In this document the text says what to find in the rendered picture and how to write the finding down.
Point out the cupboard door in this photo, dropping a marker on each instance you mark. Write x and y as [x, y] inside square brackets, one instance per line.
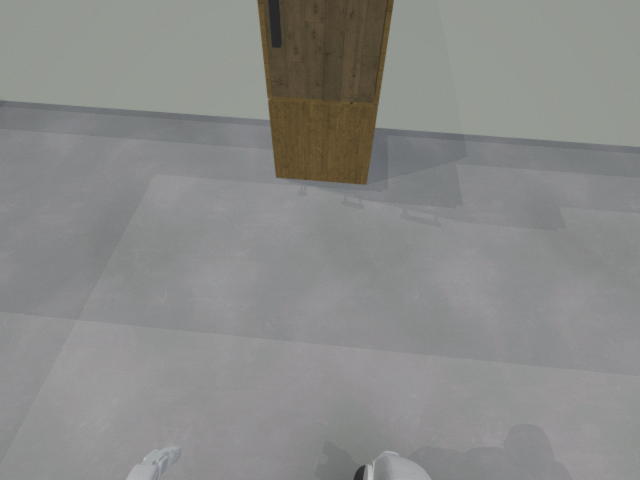
[330, 49]

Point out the robot right shin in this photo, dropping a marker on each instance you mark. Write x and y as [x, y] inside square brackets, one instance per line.
[387, 453]

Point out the right robot thigh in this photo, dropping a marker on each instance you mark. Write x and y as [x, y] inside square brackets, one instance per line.
[394, 468]

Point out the robot left hand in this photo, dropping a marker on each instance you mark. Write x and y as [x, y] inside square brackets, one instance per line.
[155, 464]

